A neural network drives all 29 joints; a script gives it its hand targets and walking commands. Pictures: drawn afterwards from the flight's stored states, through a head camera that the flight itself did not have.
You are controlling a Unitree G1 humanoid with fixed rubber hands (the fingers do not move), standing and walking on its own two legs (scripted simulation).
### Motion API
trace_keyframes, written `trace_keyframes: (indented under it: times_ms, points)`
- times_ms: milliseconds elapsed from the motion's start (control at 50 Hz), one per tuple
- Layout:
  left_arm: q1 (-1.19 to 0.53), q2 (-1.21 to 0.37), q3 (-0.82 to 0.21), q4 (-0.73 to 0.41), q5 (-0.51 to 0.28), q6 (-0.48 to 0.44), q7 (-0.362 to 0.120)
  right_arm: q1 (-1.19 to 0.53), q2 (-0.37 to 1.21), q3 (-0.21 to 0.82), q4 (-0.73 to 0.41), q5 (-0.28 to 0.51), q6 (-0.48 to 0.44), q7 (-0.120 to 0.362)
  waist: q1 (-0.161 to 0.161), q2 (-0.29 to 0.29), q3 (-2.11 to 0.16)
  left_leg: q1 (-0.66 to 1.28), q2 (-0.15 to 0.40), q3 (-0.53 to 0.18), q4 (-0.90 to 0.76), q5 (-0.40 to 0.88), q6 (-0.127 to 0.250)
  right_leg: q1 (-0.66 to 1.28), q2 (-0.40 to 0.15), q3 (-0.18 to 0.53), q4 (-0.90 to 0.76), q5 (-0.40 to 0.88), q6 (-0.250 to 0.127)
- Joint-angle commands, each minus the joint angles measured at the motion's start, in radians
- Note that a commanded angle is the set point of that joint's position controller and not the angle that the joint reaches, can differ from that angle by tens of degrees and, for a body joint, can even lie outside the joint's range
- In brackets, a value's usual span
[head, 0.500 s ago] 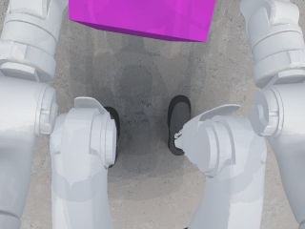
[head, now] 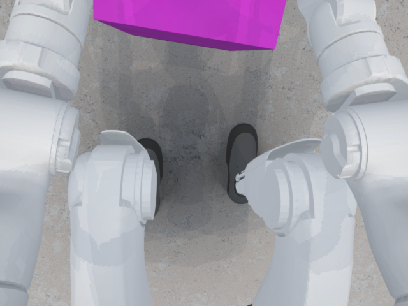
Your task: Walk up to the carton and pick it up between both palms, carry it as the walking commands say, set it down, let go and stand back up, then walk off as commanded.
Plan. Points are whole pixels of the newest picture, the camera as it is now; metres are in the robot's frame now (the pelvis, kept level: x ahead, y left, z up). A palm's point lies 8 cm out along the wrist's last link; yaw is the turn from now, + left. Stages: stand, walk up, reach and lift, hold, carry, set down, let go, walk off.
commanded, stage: reach and lift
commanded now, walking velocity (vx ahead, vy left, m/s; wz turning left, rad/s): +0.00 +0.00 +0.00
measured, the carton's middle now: out of the picture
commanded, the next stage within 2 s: none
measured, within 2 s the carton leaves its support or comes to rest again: leaves its support in 0.90 s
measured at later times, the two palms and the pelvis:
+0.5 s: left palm out of the picture +0.56 +0.16 -0.19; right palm out of the picture +0.57 -0.13 -0.18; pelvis +0.00 +0.01 -0.01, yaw +1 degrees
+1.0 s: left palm out of the picture +0.55 +0.15 -0.18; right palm out of the picture +0.57 -0.14 -0.15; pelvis +0.00 +0.00 -0.01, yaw +2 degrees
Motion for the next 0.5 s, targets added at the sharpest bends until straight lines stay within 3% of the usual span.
trace_keyframes:
  times_ms: [0,20,40,60,80,100,120,160,180,200,260,280,300,320,340,360,420,440,460,480]
  points:
    - [-0.442,-0.04,-0.038,-0.187,-0.006,-0.042,-0.029,-0.198,0.017,-0.034,-0.133,-0.029,-0.048,0.001,-0.055,0.181,-1.566,0.674,-0.017,-0.029,-0.254,0.457,-0.044,0.73,0.046,-0.049,-0.095,0.423,-0.009]
    - [-0.479,-0.05,-0.043,-0.181,-0.002,-0.041,-0.03,-0.215,0.039,-0.028,-0.138,-0.028,-0.05,0.001,-0.049,0.179,-1.576,0.677,-0.017,-0.032,-0.257,0.453,-0.047,0.733,0.046,-0.052,-0.095,0.415,-0.008]
    - [-0.455,-0.084,-0.055,-0.165,-0.014,-0.039,-0.033,-0.196,0.03,-0.044,-0.117,-0.041,-0.052,0.0,-0.071,0.199,-1.58,0.689,-0.017,-0.03,-0.253,0.452,-0.051,0.735,0.046,-0.051,-0.098,0.407,-0.015]
    - [-0.47,-0.099,-0.071,-0.186,-0.032,-0.042,-0.039,-0.245,0.052,-0.028,-0.162,-0.029,-0.054,0.002,-0.066,0.178,-1.589,0.683,-0.026,-0.026,-0.248,0.456,-0.05,0.745,0.05,-0.053,-0.1,0.415,-0.008]
    - [-0.48,-0.13,-0.073,-0.183,-0.046,-0.042,-0.043,-0.256,0.055,-0.028,-0.163,-0.044,-0.058,0.001,-0.081,0.163,-1.593,0.663,-0.031,-0.026,-0.241,0.462,-0.044,0.773,0.051,-0.054,-0.093,0.423,-0.008]
    - [-0.491,-0.152,-0.091,-0.196,-0.046,-0.044,-0.049,-0.267,0.116,0.004,-0.174,-0.02,-0.059,0.011,-0.051,0.162,-1.591,0.651,-0.033,-0.022,-0.251,0.452,-0.047,0.775,0.054,-0.05,-0.099,0.427,-0.012]
    - [-0.498,-0.187,-0.097,-0.179,-0.044,-0.043,-0.053,-0.274,0.149,0.011,-0.162,-0.025,-0.057,0.018,-0.063,0.152,-1.583,0.646,-0.03,-0.027,-0.251,0.451,-0.043,0.776,0.055,-0.049,-0.094,0.433,-0.012]
    - [-0.522,-0.257,-0.109,-0.191,-0.035,-0.043,-0.071,-0.3,0.224,0.018,-0.177,-0.027,-0.054,0.038,-0.04,0.167,-1.565,0.637,-0.035,-0.023,-0.25,0.461,-0.042,0.746,0.059,-0.049,-0.082,0.425,-0.012]
    - [-0.554,-0.31,-0.127,-0.191,-0.044,-0.042,-0.084,-0.332,0.28,0.027,-0.182,-0.034,-0.051,0.053,-0.066,0.144,-1.56,0.641,-0.042,-0.028,-0.252,0.456,-0.038,0.744,0.061,-0.061,-0.087,0.425,-0.007]
    - [-0.557,-0.397,-0.138,-0.195,-0.034,-0.039,-0.101,-0.363,0.361,0.036,-0.185,-0.028,-0.047,0.077,-0.045,0.159,-1.549,0.637,-0.047,-0.024,-0.254,0.446,-0.037,0.72,0.06,-0.054,-0.091,0.407,-0.009]
    - [-0.639,-0.691,-0.168,-0.179,-0.012,-0.011,-0.174,-0.474,0.621,0.061,-0.203,-0.073,-0.021,0.142,-0.062,0.139,-1.511,0.615,-0.056,-0.023,-0.249,0.43,-0.031,0.711,0.069,-0.062,-0.079,0.389,-0.004]
    - [-0.657,-0.779,-0.166,-0.207,0.001,-0.005,-0.201,-0.5,0.719,0.067,-0.23,-0.074,-0.013,0.171,-0.05,0.155,-1.502,0.603,-0.068,-0.011,-0.242,0.432,-0.031,0.705,0.076,-0.068,-0.07,0.387,-0.005]
    - [-0.682,-0.826,-0.151,-0.206,0.017,0.002,-0.218,-0.506,0.77,0.06,-0.218,-0.093,0.004,0.189,-0.061,0.14,-1.476,0.609,-0.068,-0.01,-0.239,0.413,-0.025,0.7,0.079,-0.068,-0.068,0.371,-0.003]
    - [-0.663,-0.872,-0.145,-0.22,0.026,0.012,-0.237,-0.527,0.792,0.05,-0.233,-0.097,0.012,0.209,-0.06,0.162,-1.447,0.581,-0.071,-0.001,-0.229,0.414,-0.028,0.683,0.081,-0.066,-0.063,0.365,-0.007]
    - [-0.647,-0.893,-0.127,-0.198,0.033,0.017,-0.253,-0.529,0.828,0.056,-0.241,-0.104,0.022,0.224,-0.063,0.122,-1.425,0.577,-0.076,-0.007,-0.224,0.414,-0.014,0.683,0.087,-0.074,-0.053,0.364,0.0]
    - [-0.657,-0.929,-0.12,-0.227,0.033,0.018,-0.264,-0.511,0.872,0.058,-0.239,-0.113,0.032,0.239,-0.067,0.118,-1.432,0.57,-0.079,0.002,-0.211,0.409,-0.015,0.685,0.086,-0.073,-0.05,0.359,-0.008]
    - [-0.622,-0.975,-0.121,-0.241,0.056,0.026,-0.288,-0.501,0.936,0.045,-0.254,-0.106,0.049,0.276,-0.044,0.148,-1.424,0.6,-0.081,-0.002,-0.211,0.449,-0.016,0.64,0.092,-0.083,-0.031,0.37,-0.007]
    - [-0.615,-1.001,-0.127,-0.244,0.051,0.03,-0.291,-0.496,0.945,0.037,-0.251,-0.102,0.048,0.284,-0.065,0.165,-1.423,0.587,-0.086,0.002,-0.207,0.442,-0.016,0.629,0.096,-0.089,-0.029,0.367,-0.008]
    - [-0.621,-1.007,-0.114,-0.26,0.045,0.028,-0.296,-0.495,0.965,0.047,-0.266,-0.107,0.057,0.287,-0.061,0.132,-1.431,0.593,-0.087,-0.005,-0.205,0.459,-0.012,0.64,0.094,-0.093,-0.023,0.377,-0.005]
    - [-0.618,-1.025,-0.121,-0.267,0.052,0.032,-0.299,-0.48,0.975,0.044,-0.242,-0.11,0.062,0.293,-0.06,0.134,-1.42,0.606,-0.083,-0.002,-0.2,0.447,-0.016,0.636,0.094,-0.09,-0.024,0.358,-0.008]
